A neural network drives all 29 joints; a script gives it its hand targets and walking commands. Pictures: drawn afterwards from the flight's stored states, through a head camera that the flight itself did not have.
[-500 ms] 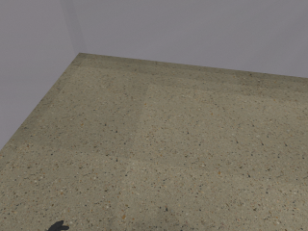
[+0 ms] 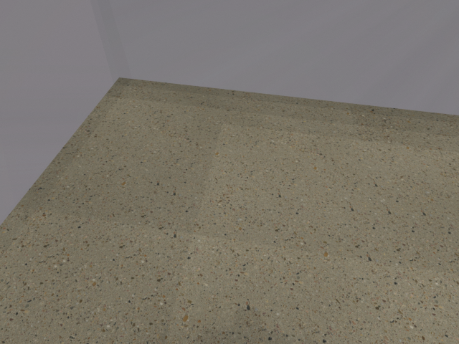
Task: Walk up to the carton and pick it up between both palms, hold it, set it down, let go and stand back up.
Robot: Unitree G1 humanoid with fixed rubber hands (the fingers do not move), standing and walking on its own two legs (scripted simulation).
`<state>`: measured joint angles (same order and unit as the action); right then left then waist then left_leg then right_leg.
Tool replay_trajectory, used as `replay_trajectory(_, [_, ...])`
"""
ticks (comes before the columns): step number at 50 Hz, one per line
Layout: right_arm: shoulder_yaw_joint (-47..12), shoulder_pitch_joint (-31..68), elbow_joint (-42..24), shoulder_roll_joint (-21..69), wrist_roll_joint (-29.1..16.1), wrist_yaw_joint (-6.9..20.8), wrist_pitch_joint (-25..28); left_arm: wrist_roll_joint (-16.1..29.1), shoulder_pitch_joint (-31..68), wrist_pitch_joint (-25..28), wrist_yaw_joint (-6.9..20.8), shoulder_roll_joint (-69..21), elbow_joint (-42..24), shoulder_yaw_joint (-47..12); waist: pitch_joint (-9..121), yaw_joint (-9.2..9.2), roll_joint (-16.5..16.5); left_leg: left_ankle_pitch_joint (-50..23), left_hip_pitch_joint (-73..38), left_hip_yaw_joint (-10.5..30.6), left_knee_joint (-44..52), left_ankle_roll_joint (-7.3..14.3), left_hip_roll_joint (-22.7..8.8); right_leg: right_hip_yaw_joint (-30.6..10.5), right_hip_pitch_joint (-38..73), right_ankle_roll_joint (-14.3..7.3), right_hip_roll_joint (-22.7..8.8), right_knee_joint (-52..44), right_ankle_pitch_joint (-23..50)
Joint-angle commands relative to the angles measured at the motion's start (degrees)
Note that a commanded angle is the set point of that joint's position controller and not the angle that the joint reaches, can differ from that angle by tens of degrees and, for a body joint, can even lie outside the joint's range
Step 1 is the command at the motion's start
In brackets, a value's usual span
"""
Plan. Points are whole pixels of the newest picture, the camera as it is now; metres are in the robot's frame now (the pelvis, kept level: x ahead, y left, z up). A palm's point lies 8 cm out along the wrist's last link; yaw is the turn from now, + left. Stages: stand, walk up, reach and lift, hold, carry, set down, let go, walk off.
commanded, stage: stand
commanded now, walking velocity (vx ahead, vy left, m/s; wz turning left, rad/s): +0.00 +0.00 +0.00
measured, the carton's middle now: out of the picture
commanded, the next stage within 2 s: walk up in 1.56 s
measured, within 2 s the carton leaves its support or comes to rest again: neither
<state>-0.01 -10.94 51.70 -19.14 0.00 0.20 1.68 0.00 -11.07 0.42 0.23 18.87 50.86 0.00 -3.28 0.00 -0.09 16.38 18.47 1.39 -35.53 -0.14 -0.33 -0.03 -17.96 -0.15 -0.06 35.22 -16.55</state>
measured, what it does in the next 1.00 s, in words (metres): stands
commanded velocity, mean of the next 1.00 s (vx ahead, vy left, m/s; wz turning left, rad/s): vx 0.00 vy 0.00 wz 0.00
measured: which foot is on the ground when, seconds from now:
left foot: down 0.00-1.00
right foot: down 0.00-1.00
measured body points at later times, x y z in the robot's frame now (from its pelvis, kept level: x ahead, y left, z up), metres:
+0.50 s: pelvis -0.01 +0.00 +0.01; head +0.01 +0.01 +0.46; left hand +0.08 +0.29 -0.12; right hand +0.08 -0.29 -0.12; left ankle +0.03 +0.13 -0.73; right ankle +0.02 -0.12 -0.73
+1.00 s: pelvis -0.01 +0.00 +0.01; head +0.01 +0.00 +0.46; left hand +0.07 +0.29 -0.12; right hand +0.08 -0.29 -0.12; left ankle +0.03 +0.13 -0.73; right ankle +0.02 -0.12 -0.73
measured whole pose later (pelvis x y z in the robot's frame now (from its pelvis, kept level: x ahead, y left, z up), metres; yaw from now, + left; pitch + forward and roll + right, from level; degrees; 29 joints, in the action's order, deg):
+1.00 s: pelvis -0.01 +0.00 +0.01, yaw +0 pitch -1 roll +0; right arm 0.0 -9.4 56.6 -19.2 0.0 0.5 1.6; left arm 0.0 -11.0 0.8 0.7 19.1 55.3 0.0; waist -2.8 0.0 -0.1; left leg 11.9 15.8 1.4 -28.5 -0.1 -0.4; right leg 0.0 -15.2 0.1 -0.1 28.0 -12.0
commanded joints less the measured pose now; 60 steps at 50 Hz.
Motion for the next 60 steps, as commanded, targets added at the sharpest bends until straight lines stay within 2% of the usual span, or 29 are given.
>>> replay_trajectory(1, [2.8,4.6,-1.8,-11.8,1.0,-0.2,1.2,-0.7,5.4,2.4,-0.5,12.0,-0.8,2.7,8.1,0.45,-0.3,-3.7,-4.8,4.8,10.8,4.0,-6.3,-6.9,5.5,-3.2,-5.5,-10.1,3.8])
replay_trajectory(2, [2.8,3.6,-2.1,-12.1,0.9,-0.4,1.6,-0.5,4.6,2.6,-0.2,13.3,-0.1,2.9,6.4,-0.26,2.5,-3.9,-6.0,5.1,10.7,3.9,-6.0,-8.0,4.5,-3.6,-5.9,-12.1,0.7])
replay_trajectory(3, [2.9,2.2,-0.4,-12.8,1.0,-0.5,1.4,-0.6,5.5,2.7,-0.3,12.4,0.5,2.3,7.2,-0.29,-1.4,-4.3,-6.1,5.6,10.6,3.7,-6.4,-6.2,4.7,-3.3,-5.4,-10.6,2.5])
replay_trajectory(5, [1.9,2.6,-0.5,-9.6,0.8,0.1,1.7,-1.2,6.0,2.8,-0.4,13.1,-0.9,3.2,7.6,-0.65,-2.5,-6.1,-5.3,4.9,12.1,3.6,-6.4,-6.4,6.6,-2.8,-5.7,-10.6,3.8])
replay_trajectory(6, [2.4,4.0,0.2,-13.6,1.7,-0.2,1.5,0.1,4.2,2.6,-0.1,12.3,0.5,2.4,7.0,1.44,0.7,-8.5,-7.1,5.1,11.3,3.8,-6.2,-5.9,6.0,-3.2,-5.7,-9.8,6.0])
replay_trajectory(8, [3.8,2.5,0.0,-13.6,0.8,0.1,2.1,-0.6,4.8,2.7,-0.4,11.9,-0.3,2.3,7.9,0.25,3.1,-9.7,-6.7,4.8,11.0,3.1,-6.4,-6.0,7.1,-3.7,-6.4,-9.9,9.1])
replay_trajectory(12, [2.8,4.4,0.8,-13.0,0.9,-0.5,1.7,-0.8,3.7,2.5,-0.4,11.7,1.6,2.1,11.4,0.78,-2.0,-14.2,-9.9,5.3,10.6,4.0,-7.3,-5.0,8.4,-3.3,-6.5,-9.6,13.1])
replay_trajectory(13, [2.9,3.9,-0.3,-12.1,0.7,-0.5,1.6,-1.1,5.4,2.4,-0.5,11.3,0.8,1.6,7.7,0.27,-3.3,-12.6,-8.7,5.1,10.0,3.3,-6.6,-5.9,6.2,-3.3,-6.0,-10.8,12.0])
replay_trajectory(15, [3.0,4.1,-0.2,-12.2,1.1,-0.2,1.5,-0.4,5.6,2.2,-0.5,10.3,0.7,1.6,6.8,-0.13,3.0,-9.3,-7.2,5.0,10.5,3.0,-6.7,-6.3,5.1,-3.3,-5.5,-11.2,8.3])
replay_trajectory(17, [3.1,1.3,1.8,-14.9,1.2,-0.2,1.2,-0.3,5.3,2.6,-0.4,11.6,0.9,1.7,7.1,0.27,1.8,-5.5,-6.2,5.5,11.5,3.1,-6.3,-5.7,7.5,-3.1,-6.0,-11.8,7.5])
replay_trajectory(18, [2.6,2.3,1.5,-12.8,0.9,-0.5,0.8,-0.7,3.8,2.5,-0.3,13.1,1.8,1.9,6.0,0.09,-2.7,-5.8,-6.5,6.0,13.7,3.5,-6.9,-5.8,6.3,-2.6,-5.7,-12.0,5.6])
replay_trajectory(19, [2.5,3.9,0.8,-13.4,1.3,-0.3,1.1,-0.1,4.0,2.5,-0.5,12.1,0.7,2.1,7.6,1.30,-1.2,-5.4,-8.0,5.0,11.7,3.4,-7.2,-5.3,5.9,-2.9,-6.1,-13.0,4.3])
replay_trajectory(21, [2.4,1.3,2.0,-11.8,0.3,-0.4,1.3,-0.7,4.6,2.9,-0.2,14.4,1.8,2.9,7.1,-0.80,-3.5,-6.9,-8.5,4.4,11.9,3.4,-6.2,-7.7,5.0,-3.7,-7.2,-13.9,6.7])
replay_trajectory(24, [2.4,2.3,2.3,-13.1,0.9,-0.4,1.7,0.0,3.4,2.3,-0.5,14.1,1.8,2.9,10.5,-0.30,2.9,-6.6,-8.7,6.3,13.1,3.9,-7.6,-7.0,7.7,-3.5,-6.4,-12.6,7.2])
replay_trajectory(28, [3.0,4.6,2.2,-13.0,1.0,-0.2,1.2,-0.2,4.3,2.2,-0.4,12.8,1.5,2.3,6.6,1.13,-1.3,-5.7,-5.1,5.9,13.7,3.3,-6.9,-6.3,7.9,-3.3,-5.7,-12.2,6.7])
replay_trajectory(29, [2.1,5.2,1.6,-12.0,0.7,-0.2,1.1,-0.4,5.1,2.4,-0.2,11.1,1.8,2.0,8.5,0.77,2.6,-8.4,-7.0,4.5,12.6,2.9,-6.9,-5.8,7.3,-3.1,-6.4,-11.7,6.3])
replay_trajectory(30, [2.2,4.3,2.2,-12.1,0.7,-0.1,1.2,-0.7,5.0,2.3,-0.4,13.0,1.6,2.4,8.5,-0.44,1.2,-8.2,-7.7,4.6,13.0,3.0,-6.2,-5.5,6.8,-2.6,-5.7,-12.1,8.2])
replay_trajectory(31, [2.2,4.8,2.5,-11.9,1.0,-0.5,1.1,-0.2,3.8,2.3,-0.4,12.0,1.8,2.2,6.9,1.55,-0.9,-6.7,-6.7,5.9,14.7,3.5,-7.2,-6.2,7.3,-2.9,-5.6,-12.2,6.5])
replay_trajectory(33, [2.8,5.0,1.9,-13.2,0.6,-0.3,1.5,-0.7,4.3,2.6,-0.2,13.6,2.7,2.4,7.9,-0.55,1.0,-7.8,-8.4,5.3,14.3,2.8,-6.6,-6.3,7.0,-3.0,-6.0,-13.5,7.0])
replay_trajectory(36, [3.2,4.0,3.2,-13.5,1.0,-0.3,1.1,-0.5,4.0,2.6,-0.3,13.0,3.2,2.4,7.6,1.21,-1.9,-5.2,-6.8,6.4,14.9,3.2,-7.1,-5.9,8.1,-2.7,-6.1,-13.6,5.9])
replay_trajectory(37, [2.5,5.2,2.4,-12.4,0.4,-0.1,1.2,-0.1,4.4,2.4,-0.3,11.9,2.9,2.0,8.2,-0.12,1.6,-6.0,-9.4,6.4,14.3,3.3,-7.5,-6.8,6.2,-2.5,-6.3,-13.0,6.9])
replay_trajectory(41, [2.8,4.3,2.8,-14.2,1.1,-0.2,1.3,-0.5,3.1,2.5,-0.2,12.1,4.4,1.9,7.6,1.12,-3.3,-5.7,-8.1,5.5,15.1,3.5,-7.5,-7.1,7.7,-2.3,-6.7,-14.7,7.4])
replay_trajectory(42, [2.9,6.2,2.9,-13.5,0.7,-0.2,1.3,-0.3,3.4,2.5,-0.3,12.7,4.2,1.8,7.3,1.28,0.3,-6.7,-8.8,4.9,14.9,3.5,-7.1,-7.5,6.5,-2.7,-7.1,-15.5,6.2])
replay_trajectory(45, [2.1,3.6,4.1,-11.2,0.7,-0.1,1.3,-0.3,5.9,2.9,-0.4,13.0,2.5,1.9,8.9,-0.10,-2.3,-5.2,-9.0,5.1,15.2,3.0,-6.8,-7.0,7.4,-2.5,-6.6,-14.3,6.8])
replay_trajectory(52, [2.6,4.2,4.7,-13.9,0.5,-0.4,1.2,0.2,3.6,2.4,-0.5,13.3,3.7,2.5,10.1,1.27,1.4,-9.8,-9.9,5.1,14.7,2.7,-7.3,-7.4,9.7,-2.9,-6.9,-14.6,9.5])
replay_trajectory(54, [2.2,3.2,4.0,-11.7,0.4,0.0,1.5,-0.7,5.6,2.9,-0.5,14.1,4.2,2.3,9.3,-1.15,0.1,-10.0,-11.7,4.4,16.1,2.5,-7.0,-6.9,8.4,-2.6,-7.0,-14.5,9.6])
replay_trajectory(55, [2.9,4.3,4.5,-14.0,0.9,-0.1,1.4,0.1,4.7,2.6,-0.5,13.7,4.2,2.3,5.8,0.77,-0.4,-8.5,-10.0,5.4,15.9,2.9,-6.9,-6.0,7.0,-3.0,-6.6,-14.7,8.2])
replay_trajectory(58, [2.0,2.7,4.9,-12.6,1.1,0.3,1.3,-0.3,4.2,2.4,-0.2,13.4,3.9,2.2,5.5,0.03,-2.7,-8.8,-8.8,5.6,15.8,2.5,-7.3,-5.7,7.1,-2.4,-6.9,-14.4,8.4])
replay_trajectory(60, [2.0,2.5,5.3,-11.7,0.7,0.2,1.4,-0.6,3.6,2.5,-0.5,14.1,4.2,2.0,8.1,-0.33,1.3,-8.3,-8.0,5.2,16.0,2.8,-7.2,-6.2,9.2,-2.2,-6.7,-14.7,9.1])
